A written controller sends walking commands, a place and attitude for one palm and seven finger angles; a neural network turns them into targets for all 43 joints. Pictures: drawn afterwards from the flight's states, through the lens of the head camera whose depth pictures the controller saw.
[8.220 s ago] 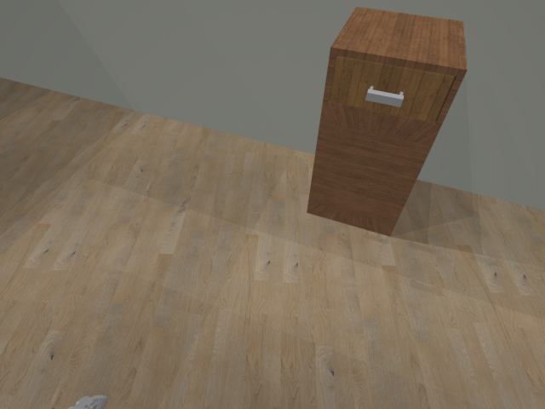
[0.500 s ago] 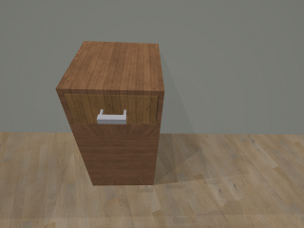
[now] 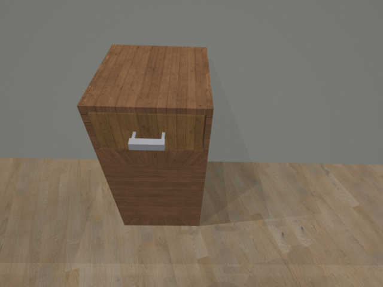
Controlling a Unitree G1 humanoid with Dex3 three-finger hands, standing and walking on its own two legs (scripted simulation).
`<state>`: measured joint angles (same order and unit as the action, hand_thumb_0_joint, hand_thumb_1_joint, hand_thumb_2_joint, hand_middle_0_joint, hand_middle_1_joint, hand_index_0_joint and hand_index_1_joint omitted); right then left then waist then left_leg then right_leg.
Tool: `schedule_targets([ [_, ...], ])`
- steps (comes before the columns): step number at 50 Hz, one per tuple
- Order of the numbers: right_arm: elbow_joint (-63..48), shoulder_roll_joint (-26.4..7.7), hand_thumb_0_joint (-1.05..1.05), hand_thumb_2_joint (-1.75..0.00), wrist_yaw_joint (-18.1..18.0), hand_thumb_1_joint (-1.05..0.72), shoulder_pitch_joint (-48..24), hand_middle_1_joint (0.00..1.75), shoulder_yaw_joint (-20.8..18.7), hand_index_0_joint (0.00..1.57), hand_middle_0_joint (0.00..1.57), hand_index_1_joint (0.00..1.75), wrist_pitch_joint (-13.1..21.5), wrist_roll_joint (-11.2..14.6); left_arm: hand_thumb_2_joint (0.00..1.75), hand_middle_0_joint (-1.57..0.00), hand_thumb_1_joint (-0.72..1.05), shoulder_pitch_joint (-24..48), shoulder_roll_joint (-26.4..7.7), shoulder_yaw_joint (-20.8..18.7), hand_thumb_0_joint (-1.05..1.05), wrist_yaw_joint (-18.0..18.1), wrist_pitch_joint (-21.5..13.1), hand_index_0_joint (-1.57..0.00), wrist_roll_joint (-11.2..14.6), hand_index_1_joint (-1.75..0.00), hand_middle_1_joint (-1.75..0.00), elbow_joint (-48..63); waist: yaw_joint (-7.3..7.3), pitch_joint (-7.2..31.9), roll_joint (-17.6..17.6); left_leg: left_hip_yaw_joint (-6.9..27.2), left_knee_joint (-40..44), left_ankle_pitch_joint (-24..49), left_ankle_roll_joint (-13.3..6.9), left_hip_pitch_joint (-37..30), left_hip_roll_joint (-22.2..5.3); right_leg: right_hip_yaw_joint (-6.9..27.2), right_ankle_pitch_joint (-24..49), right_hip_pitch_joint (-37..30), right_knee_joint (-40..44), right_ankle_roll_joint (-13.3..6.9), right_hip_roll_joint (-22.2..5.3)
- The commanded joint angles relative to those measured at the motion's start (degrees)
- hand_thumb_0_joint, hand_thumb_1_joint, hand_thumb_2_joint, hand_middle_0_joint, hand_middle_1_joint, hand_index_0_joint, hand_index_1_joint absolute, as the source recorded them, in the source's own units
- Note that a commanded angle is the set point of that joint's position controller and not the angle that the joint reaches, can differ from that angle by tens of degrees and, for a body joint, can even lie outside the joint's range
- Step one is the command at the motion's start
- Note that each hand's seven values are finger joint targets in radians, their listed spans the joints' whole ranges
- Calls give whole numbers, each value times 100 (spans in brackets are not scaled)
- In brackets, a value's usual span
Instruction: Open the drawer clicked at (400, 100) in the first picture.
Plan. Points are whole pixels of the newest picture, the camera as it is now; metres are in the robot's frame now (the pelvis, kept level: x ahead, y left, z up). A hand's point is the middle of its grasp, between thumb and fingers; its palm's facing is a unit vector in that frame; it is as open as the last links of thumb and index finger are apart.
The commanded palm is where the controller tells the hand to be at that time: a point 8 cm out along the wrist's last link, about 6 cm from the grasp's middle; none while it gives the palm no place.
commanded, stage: shuffle to correct the standing spot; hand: left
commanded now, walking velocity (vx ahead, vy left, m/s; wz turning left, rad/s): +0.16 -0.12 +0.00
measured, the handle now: (148, 139) +0.57 +0.18 -0.06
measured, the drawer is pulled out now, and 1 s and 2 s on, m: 0.00 0.00 0.00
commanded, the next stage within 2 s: come to a stop and stand still in 0.04 s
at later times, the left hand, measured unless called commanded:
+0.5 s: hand out of the picture +0.04 +0.15 -0.18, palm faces +0.07 -0.98 -0.16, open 7.3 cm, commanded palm none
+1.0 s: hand out of the picture +0.07 +0.14 -0.16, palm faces +0.00 -0.97 -0.23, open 7.3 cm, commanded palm none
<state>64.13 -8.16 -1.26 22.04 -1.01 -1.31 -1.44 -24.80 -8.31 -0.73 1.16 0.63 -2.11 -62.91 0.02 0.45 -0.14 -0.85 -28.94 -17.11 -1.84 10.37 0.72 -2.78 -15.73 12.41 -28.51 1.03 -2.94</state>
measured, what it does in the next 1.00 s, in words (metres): stands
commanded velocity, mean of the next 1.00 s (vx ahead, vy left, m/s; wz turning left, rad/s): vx -0.04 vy -0.01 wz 0.00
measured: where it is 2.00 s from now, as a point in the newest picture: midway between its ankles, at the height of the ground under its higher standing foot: outside the picture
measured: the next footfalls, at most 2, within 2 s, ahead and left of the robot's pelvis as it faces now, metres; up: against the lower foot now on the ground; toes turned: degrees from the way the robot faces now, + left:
none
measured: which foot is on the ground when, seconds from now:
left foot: down 0.00-1.00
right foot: down 0.00-1.00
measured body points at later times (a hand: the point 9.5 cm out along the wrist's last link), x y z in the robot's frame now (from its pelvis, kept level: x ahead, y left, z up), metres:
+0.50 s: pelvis +0.06 -0.01 +0.00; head +0.08 +0.01 +0.45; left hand +0.04 +0.20 -0.16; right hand +0.09 -0.24 -0.15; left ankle +0.02 +0.08 -0.74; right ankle +0.02 -0.14 -0.73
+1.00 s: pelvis +0.01 -0.04 +0.00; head +0.00 -0.05 +0.45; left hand +0.07 +0.19 -0.14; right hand +0.04 -0.27 -0.16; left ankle +0.02 +0.08 -0.74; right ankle +0.01 -0.14 -0.74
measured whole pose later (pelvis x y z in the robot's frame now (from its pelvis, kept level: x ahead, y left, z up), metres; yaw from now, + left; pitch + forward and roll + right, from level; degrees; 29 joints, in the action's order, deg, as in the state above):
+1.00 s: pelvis +0.01 -0.04 +0.00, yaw +1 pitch -1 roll +0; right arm 57.1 -10.6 -0.1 17.1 0.9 -0.5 -1.6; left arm -14.8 -10.0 1.0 1.7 0.1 -0.9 -54.6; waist 0.9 0.0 0.8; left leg -5.4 -30.5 -14.9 -0.3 14.3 -2.0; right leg -4.2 -16.9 13.5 -31.4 -1.4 -0.9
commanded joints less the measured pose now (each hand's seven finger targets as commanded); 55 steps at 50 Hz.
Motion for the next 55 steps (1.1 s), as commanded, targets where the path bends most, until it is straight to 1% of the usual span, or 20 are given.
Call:
schedule_targets([
  [1, -353, -721, 0, -90, -91, -90, 58, 30, -189, 20, 20, 30, 146, 21, 90, -20, 90, -405, -287, -108, 0, -32, -108, -20, 36, -30, -30, 204, -46, -1046, 120, 876, 1072, -1639, -322, 1239, -786, 227, -777, 63, 460, -250, -104],
  [5, -423, -288, 0, -90, -77, -90, 8, 30, -92, 20, 20, 30, 194, 38, 90, -20, 90, -809, -537, -226, 0, 32, -156, -20, 75, -30, -30, 73, -150, -806, -1178, -197, -796, -734, -111, 1709, -124, 1521, -1531, -399, 1437, -742, -904],
  [6, -469, -276, 0, -90, -66, -90, -114, 30, -85, 20, 20, 30, 214, 35, 90, -20, 90, -880, -571, -252, 0, 50, -176, -20, 84, -30, -30, 51, -176, -782, -1277, -291, -1287, -776, -103, 1840, -186, 1789, -1360, -450, 1640, -927, -1143],
  [8, -538, -242, 0, -90, -37, -90, -327, 30, -87, 20, 20, 30, 267, 44, 90, -20, 90, -786, -460, -252, 0, 77, -220, -20, 55, -30, -30, 52, -126, -777, -768, -286, -1552, -999, -88, 1926, -362, 1633, -225, -497, 1531, -1174, -1289],
  [10, -345, -40, 0, -90, -45, -90, 1, 30, -7, 20, 20, 30, 285, 80, 90, -20, 90, -341, -341, -191, 0, 117, -219, -20, 68, -30, -30, 110, 158, -614, -263, -246, -303, -313, -16, 852, -425, 900, 1140, -94, 899, -958, -1063],
  [11, -147, -54, 0, -90, -67, -90, 313, 30, 32, 20, 20, 30, 320, 105, 90, -20, 90, -172, -198, -136, 0, 115, -206, -20, 113, -30, -30, 113, 247, -492, 35, -78, 410, 985, -12, 83, -492, 412, 1548, 190, 411, -621, -631],
  [12, -2, -276, 0, -90, -116, -90, 459, 30, 15, 20, 20, 30, 367, 82, 90, -20, 90, -328, 6, -74, 0, 127, -216, -20, 139, -30, -30, 66, 133, -303, 487, 276, 381, 2768, -113, -343, -874, 98, 1628, 242, 160, -295, -244],
  [14, 12, -450, 0, -90, -179, -90, 226, 30, 4, 20, 20, 30, 334, 127, 90, -20, 90, -419, 26, -22, 0, 211, -170, -20, 131, -30, -30, -46, 30, -316, 861, 260, 182, 4415, -174, -311, -1071, 45, 1391, -123, 379, -87, -209],
  [19, -209, -672, 0, -90, -257, -90, 110, 30, -148, 20, 20, 30, 210, 154, 90, -20, 90, -322, -244, -105, 0, 284, -58, -20, 117, -30, -30, 231, 48, -208, 370, 185, -20, 6018, -161, -725, -1100, -78, 2129, -81, -92, -55, -225],
  [25, -492, -947, 0, -90, -262, -90, -218, 30, -291, 20, 20, 30, 112, 59, 90, -20, 90, 170, -256, -209, 0, 168, 92, -20, 91, -30, -30, 692, 32, -226, 692, 512, 317, 5316, -558, -663, -1540, -34, 26, 382, -634, -78, 23],
  [27, -550, -944, 0, -90, -241, -90, -400, 30, -289, 20, 20, 30, 115, 41, 90, -20, 90, 165, -269, -220, 0, 135, 96, -20, 80, -30, -30, 730, -51, -110, 812, 513, 283, 4869, -596, -584, -1532, -24, -5, 235, -431, -109, 4],
  [29, -605, -861, 0, -90, -199, -90, -513, 30, -276, 20, 20, 30, 102, 58, 90, -20, 90, 51, -417, -230, 0, 134, 38, -20, 61, -30, -30, 690, -106, 127, 297, 299, -4, 3590, -318, -151, -1146, 166, 1741, -406, 119, -170, -162],
  [31, -657, -591, 0, -90, -134, -90, -488, 30, -221, 20, 20, 30, 55, 91, 90, -20, 90, 122, -716, -237, 0, 164, -10, -20, 62, -30, -30, 679, -15, 221, -661, -213, -372, 1669, 50, 353, -553, 757, 3588, -774, 221, -444, -856],
  [32, -997, -882, 0, -90, -64, -90, -764, 30, -238, 20, 20, 30, 219, 159, 90, -20, 90, 335, -932, -221, 0, 389, -129, -20, 41, -30, -30, 718, 74, 312, -911, -359, -504, 1761, 212, 252, -638, 819, 5324, -533, -153, -312, -759],
  [33, -1115, -701, 0, -90, 18, -90, -508, 30, -186, 20, 20, 30, 181, 101, 90, -20, 90, 511, -1103, -226, 0, 351, -182, -20, 111, -30, -30, 1074, 110, 604, -1048, -168, -461, 394, 52, 472, -489, 619, 4073, -785, -232, -438, -812],
  [34, -1133, -613, 0, -90, 70, -90, -659, 30, -120, 20, 20, 30, 144, 98, 90, -20, 90, 646, -1074, -169, 0, 303, -193, -20, 122, -30, -30, 1085, 64, 533, -638, -322, -275, 74, 40, 328, -399, 680, 2999, -476, -116, -496, -777],
  [35, -1167, -635, 0, -90, 66, -90, -549, 30, -106, 20, 20, 30, 134, 71, 90, -20, 90, 815, -1035, -149, 0, 260, -178, -20, 133, -30, -30, 1185, 174, 291, -197, -112, -146, 428, -11, 249, -466, 624, 1919, -39, -99, -526, -664],
  [37, -1175, -775, 0, -90, 61, -90, -552, 30, -81, 20, 20, 30, 157, 27, 90, -20, 90, 807, -951, -101, 0, 188, -138, -20, 131, -30, -30, 1219, 85, -150, 400, 286, 124, 1217, -157, 429, -814, 381, 844, 284, -122, -423, -264],
  [42, -1191, -824, 0, -90, 80, -90, -537, 30, 2, 20, 20, 30, 124, 21, 90, -20, 90, 870, -995, -20, 0, 93, -123, -20, 139, -30, -30, 1184, 75, -624, -247, 130, 340, -279, -75, 744, -576, 721, -867, 595, 648, -455, -312],
  [55, -685, -702, 0, -90, 56, -90, -167, 30, 121, 20, 20, 30, 214, 28, 90, -20, 90, 712, -844, 29, 0, 36, -171, -20, 153, -30, -30, 795, 11, -551, 60, 142, 766, -225, -24, 689, -615, 629, -772, 344, 850, -400, -259],
])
